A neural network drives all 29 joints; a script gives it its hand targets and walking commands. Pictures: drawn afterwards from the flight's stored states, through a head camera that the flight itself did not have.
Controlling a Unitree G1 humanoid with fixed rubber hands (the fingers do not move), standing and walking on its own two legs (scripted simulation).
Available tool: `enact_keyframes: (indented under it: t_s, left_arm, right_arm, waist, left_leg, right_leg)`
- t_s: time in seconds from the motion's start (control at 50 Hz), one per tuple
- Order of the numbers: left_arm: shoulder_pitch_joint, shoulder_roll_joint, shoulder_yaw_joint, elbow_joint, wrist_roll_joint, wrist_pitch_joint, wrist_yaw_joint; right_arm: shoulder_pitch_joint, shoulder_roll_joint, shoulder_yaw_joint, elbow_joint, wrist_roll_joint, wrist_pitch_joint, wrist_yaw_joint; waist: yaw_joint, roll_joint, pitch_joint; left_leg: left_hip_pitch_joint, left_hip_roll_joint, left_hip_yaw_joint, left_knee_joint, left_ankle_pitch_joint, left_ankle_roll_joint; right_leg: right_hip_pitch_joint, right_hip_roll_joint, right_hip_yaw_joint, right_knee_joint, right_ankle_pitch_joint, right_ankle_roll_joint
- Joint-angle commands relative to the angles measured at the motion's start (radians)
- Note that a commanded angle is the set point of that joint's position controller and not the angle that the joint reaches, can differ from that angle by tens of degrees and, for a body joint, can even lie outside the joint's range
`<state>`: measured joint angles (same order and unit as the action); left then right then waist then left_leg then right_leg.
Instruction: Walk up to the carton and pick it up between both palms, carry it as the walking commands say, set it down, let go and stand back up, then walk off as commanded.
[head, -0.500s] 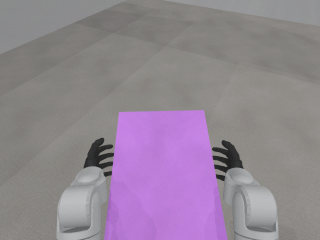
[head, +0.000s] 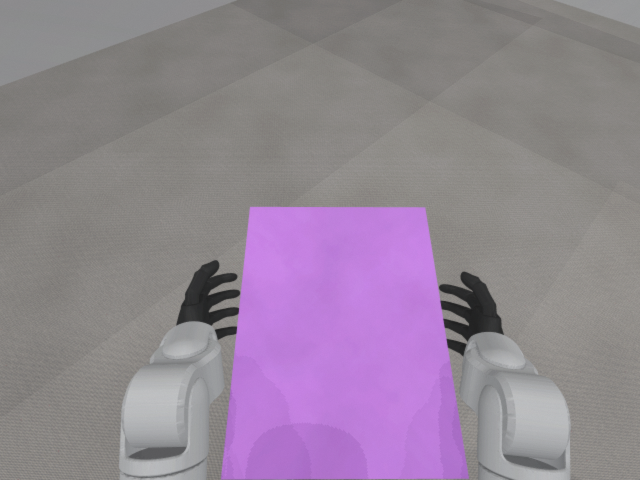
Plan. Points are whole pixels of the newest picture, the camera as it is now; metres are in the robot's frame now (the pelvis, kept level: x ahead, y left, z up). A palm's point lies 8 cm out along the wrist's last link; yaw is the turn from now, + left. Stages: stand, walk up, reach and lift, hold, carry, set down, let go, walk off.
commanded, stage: carry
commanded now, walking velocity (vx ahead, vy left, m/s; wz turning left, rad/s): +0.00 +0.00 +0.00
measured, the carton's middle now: (337, 342) +0.30 +0.01 -0.02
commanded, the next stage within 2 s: none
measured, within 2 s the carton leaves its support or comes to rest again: neither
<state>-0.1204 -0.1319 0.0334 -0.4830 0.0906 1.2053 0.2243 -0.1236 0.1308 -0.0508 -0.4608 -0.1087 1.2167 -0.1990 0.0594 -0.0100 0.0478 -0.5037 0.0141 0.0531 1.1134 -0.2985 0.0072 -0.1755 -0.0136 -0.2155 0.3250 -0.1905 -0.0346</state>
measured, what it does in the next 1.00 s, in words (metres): walks ahead: left foot, then right foot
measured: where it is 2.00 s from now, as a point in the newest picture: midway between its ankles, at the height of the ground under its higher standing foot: (321, 443)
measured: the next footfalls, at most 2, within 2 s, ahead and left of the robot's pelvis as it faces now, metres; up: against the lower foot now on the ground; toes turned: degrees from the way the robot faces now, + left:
left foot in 0.14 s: +0.34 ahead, +0.10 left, +0.00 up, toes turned -1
right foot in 0.48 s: +0.36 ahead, -0.10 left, +0.00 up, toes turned +10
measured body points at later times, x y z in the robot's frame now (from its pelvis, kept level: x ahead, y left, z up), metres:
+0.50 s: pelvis +0.30 +0.05 -0.01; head +0.33 +0.06 +0.44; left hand +0.59 +0.18 +0.08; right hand +0.56 -0.12 +0.08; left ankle +0.31 +0.10 -0.75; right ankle +0.32 -0.08 -0.75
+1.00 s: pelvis +0.35 +0.04 -0.01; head +0.34 +0.05 +0.44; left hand +0.65 +0.18 +0.05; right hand +0.62 -0.13 +0.05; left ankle +0.31 +0.10 -0.75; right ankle +0.32 -0.08 -0.75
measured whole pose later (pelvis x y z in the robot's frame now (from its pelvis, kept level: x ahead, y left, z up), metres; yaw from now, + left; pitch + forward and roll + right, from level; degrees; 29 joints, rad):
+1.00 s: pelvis +0.35 +0.04 -0.01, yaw -4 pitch +3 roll -1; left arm -0.14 -0.13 0.09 -0.18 0.14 1.00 0.17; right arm -0.16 0.13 -0.09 -0.16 -0.13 1.02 -0.16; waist -0.01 0.01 -0.09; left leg -0.22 -0.01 0.16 0.55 -0.37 0.08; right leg -0.27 -0.07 -0.16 0.54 -0.31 0.02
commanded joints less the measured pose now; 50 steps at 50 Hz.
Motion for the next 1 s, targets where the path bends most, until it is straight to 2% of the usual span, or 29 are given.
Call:
enact_keyframes:
  t_s: [0.0,0.04,0.06,0.08,0.1,0.12,0.14,0.16,0.18,0.2,0.22,0.24,0.26,0.28,0.32,0.38,0.42,0.44,0.48,0.5,0.52,0.56,0.6,0.66,0.74,0.86,0.98]
  left_arm:
    - [-0.321,-1.025,-0.655,-0.120,-0.412,-0.019,-0.296]
    - [-0.274,-0.979,-0.646,-0.130,-0.398,-0.019,-0.289]
    - [-0.261,-0.954,-0.641,-0.131,-0.390,-0.016,-0.285]
    - [-0.254,-0.929,-0.634,-0.135,-0.382,-0.012,-0.280]
    - [-0.258,-0.907,-0.627,-0.146,-0.374,-0.004,-0.275]
    - [-0.262,-0.880,-0.619,-0.148,-0.366,0.007,-0.270]
    - [-0.283,-0.843,-0.607,-0.138,-0.359,0.024,-0.265]
    - [-0.254,-0.855,-0.597,-0.095,-0.360,0.038,-0.265]
    - [-0.198,-0.879,-0.584,-0.042,-0.351,0.044,-0.261]
    - [-0.195,-0.921,-0.598,-0.034,-0.360,0.039,-0.263]
    - [-0.218,-0.958,-0.601,-0.030,-0.367,0.030,-0.266]
    - [-0.268,-0.978,-0.603,-0.036,-0.370,0.022,-0.266]
    - [-0.290,-0.996,-0.606,-0.055,-0.365,0.008,-0.271]
    - [-0.302,-1.017,-0.615,-0.075,-0.366,-0.006,-0.272]
    - [-0.292,-1.033,-0.622,-0.089,-0.371,-0.022,-0.272]
    - [-0.267,-1.017,-0.624,-0.081,-0.363,-0.023,-0.266]
    - [-0.268,-1.005,-0.627,-0.087,-0.362,-0.018,-0.266]
    - [-0.275,-0.997,-0.628,-0.088,-0.363,-0.013,-0.266]
    - [-0.304,-0.971,-0.629,-0.081,-0.367,-0.001,-0.268]
    - [-0.313,-0.958,-0.621,-0.067,-0.368,0.007,-0.268]
    - [-0.316,-0.947,-0.612,-0.051,-0.369,0.014,-0.271]
    - [-0.314,-0.907,-0.570,0.037,-0.345,0.017,-0.274]
    - [-0.330,-0.880,-0.526,0.128,-0.311,-0.002,-0.280]
    - [-0.378,-0.891,-0.496,0.197,-0.288,-0.042,-0.289]
    - [-0.420,-0.886,-0.450,0.285,-0.248,-0.119,-0.298]
    - [-0.396,-0.876,-0.452,0.268,-0.241,-0.199,-0.295]
    - [-0.347,-0.833,-0.464,0.211,-0.252,-0.233,-0.281]
  right_arm:
    - [-0.303,0.985,0.605,-0.127,0.362,-0.049,0.238]
    - [-0.309,0.952,0.613,-0.156,0.369,-0.045,0.234]
    - [-0.305,0.940,0.615,-0.162,0.370,-0.040,0.231]
    - [-0.306,0.928,0.617,-0.166,0.373,-0.034,0.228]
    - [-0.315,0.918,0.622,-0.169,0.375,-0.026,0.226]
    - [-0.343,0.906,0.628,-0.174,0.374,-0.016,0.224]
    - [-0.360,0.886,0.619,-0.163,0.369,-0.002,0.220]
    - [-0.318,0.863,0.585,-0.106,0.358,0.011,0.219]
    - [-0.317,0.862,0.581,-0.094,0.373,0.019,0.226]
    - [-0.311,0.886,0.583,-0.097,0.384,0.017,0.236]
    - [-0.322,0.924,0.591,-0.098,0.396,0.010,0.244]
    - [-0.354,0.951,0.587,-0.095,0.401,0.004,0.249]
    - [-0.360,0.985,0.607,-0.100,0.409,-0.006,0.259]
    - [-0.355,1.009,0.622,-0.114,0.418,-0.018,0.266]
    - [-0.365,1.011,0.642,-0.157,0.418,-0.033,0.269]
    - [-0.351,0.976,0.632,-0.163,0.404,-0.033,0.268]
    - [-0.354,0.950,0.622,-0.158,0.395,-0.027,0.268]
    - [-0.359,0.936,0.615,-0.150,0.389,-0.022,0.266]
    - [-0.362,0.904,0.602,-0.131,0.373,-0.008,0.260]
    - [-0.376,0.895,0.597,-0.123,0.374,0.001,0.255]
    - [-0.374,0.889,0.587,-0.098,0.366,0.009,0.251]
    - [-0.365,0.856,0.540,-0.001,0.335,0.011,0.249]
    - [-0.376,0.832,0.502,0.087,0.305,-0.010,0.255]
    - [-0.424,0.843,0.478,0.150,0.289,-0.052,0.263]
    - [-0.483,0.845,0.447,0.227,0.271,-0.131,0.277]
    - [-0.473,0.851,0.459,0.215,0.281,-0.211,0.277]
    - [-0.422,0.815,0.470,0.172,0.292,-0.244,0.264]
  waist:
    - [-0.053,-0.130,-0.340]
    - [-0.038,-0.162,-0.347]
    - [-0.046,-0.156,-0.355]
    - [-0.057,-0.143,-0.364]
    - [-0.073,-0.110,-0.382]
    - [-0.082,-0.055,-0.395]
    - [-0.082,0.073,-0.384]
    - [-0.084,0.218,-0.410]
    - [-0.073,0.179,-0.488]
    - [-0.074,0.140,-0.502]
    - [-0.074,0.121,-0.506]
    - [-0.070,0.116,-0.472]
    - [-0.067,0.140,-0.474]
    - [-0.067,0.139,-0.483]
    - [-0.067,0.110,-0.509]
    - [-0.067,0.107,-0.505]
    - [-0.056,0.095,-0.489]
    - [-0.052,0.081,-0.484]
    - [-0.059,0.015,-0.456]
    - [-0.062,-0.013,-0.434]
    - [-0.064,-0.023,-0.426]
    - [-0.066,0.002,-0.412]
    - [-0.067,0.014,-0.395]
    - [-0.066,0.030,-0.387]
    - [-0.065,0.033,-0.396]
    - [-0.066,0.034,-0.423]
    - [-0.065,0.029,-0.421]
  left_leg:
    - [0.061,0.021,0.033,-0.431,0.118,-0.011]
    - [0.158,-0.041,0.129,-0.590,0.298,-0.028]
    - [0.242,-0.055,0.159,-0.641,0.395,-0.031]
    - [0.348,-0.063,0.192,-0.693,0.497,-0.029]
    - [0.462,-0.043,0.197,-0.737,0.580,-0.019]
    - [0.559,0.034,0.156,-0.743,0.720,-0.002]
    - [0.633,0.192,-0.026,-0.701,1.111,0.033]
    - [0.706,0.318,-0.214,-0.684,1.442,0.154]
    - [0.725,0.372,-0.281,-0.677,1.398,0.195]
    - [0.711,0.352,-0.235,-0.683,1.333,0.186]
    - [0.698,0.325,-0.190,-0.689,1.249,0.168]
    - [0.657,0.310,-0.169,-0.715,1.228,0.159]
    - [0.666,0.305,-0.148,-0.718,1.233,0.156]
    - [0.673,0.299,-0.131,-0.731,1.200,0.148]
    - [0.658,0.270,-0.091,-0.745,1.086,0.131]
    - [0.616,0.238,-0.034,-0.728,0.973,0.113]
    - [0.541,0.203,-0.003,-0.699,0.840,0.082]
    - [0.486,0.183,0.002,-0.684,0.735,0.062]
    - [0.392,0.136,0.012,-0.665,0.529,0.025]
    - [0.395,0.125,0.009,-0.680,0.488,0.015]
    - [0.400,0.128,0.007,-0.673,0.516,0.019]
    - [0.405,0.137,-0.007,-0.650,0.629,0.033]
    - [0.393,0.145,-0.011,-0.626,0.711,0.034]
    - [0.377,0.148,-0.013,-0.610,0.751,0.028]
    - [0.372,0.149,-0.014,-0.600,0.736,0.021]
    - [0.395,0.152,-0.017,-0.591,0.711,0.023]
    - [0.394,0.154,-0.017,-0.608,0.635,0.028]
  right_leg:
    - [0.270,-0.242,0.076,-0.034,0.873,-0.045]
    - [0.253,-0.218,0.019,0.008,0.874,-0.028]
    - [0.221,-0.210,-0.011,0.064,0.844,-0.009]
    - [0.175,-0.198,-0.043,0.145,0.790,0.013]
    - [0.112,-0.178,-0.067,0.260,0.656,0.041]
    - [0.026,-0.150,-0.080,0.377,0.457,0.070]
    - [-0.103,-0.095,-0.076,0.558,0.126,0.104]
    - [-0.227,-0.007,0.004,0.746,-0.306,0.100]
    - [-0.269,-0.030,0.144,0.794,-0.331,0.087]
    - [-0.294,-0.052,0.185,0.791,-0.320,0.079]
    - [-0.298,-0.067,0.206,0.712,-0.300,0.068]
    - [-0.275,-0.082,0.215,0.595,-0.287,0.067]
    - [-0.257,-0.076,0.213,0.495,-0.284,0.066]
    - [-0.237,-0.072,0.205,0.421,-0.281,0.065]
    - [-0.171,-0.061,0.170,0.313,-0.218,0.067]
    - [-0.107,-0.065,0.106,0.180,-0.095,0.074]
    - [-0.022,-0.081,0.091,0.077,0.056,0.068]
    - [0.033,-0.112,0.114,0.053,0.149,0.061]
    - [0.076,-0.201,0.183,0.129,0.455,0.035]
    - [0.050,-0.204,0.169,0.164,0.504,0.020]
    - [0.043,-0.193,0.155,0.172,0.461,0.025]
    - [0.010,-0.163,0.138,0.187,0.364,0.038]
    - [0.001,-0.148,0.128,0.205,0.356,0.043]
    - [0.006,-0.143,0.123,0.227,0.374,0.043]
    - [0.019,-0.143,0.121,0.240,0.382,0.038]
    - [0.038,-0.146,0.119,0.238,0.373,0.033]
    - [0.043,-0.153,0.124,0.222,0.347,0.024]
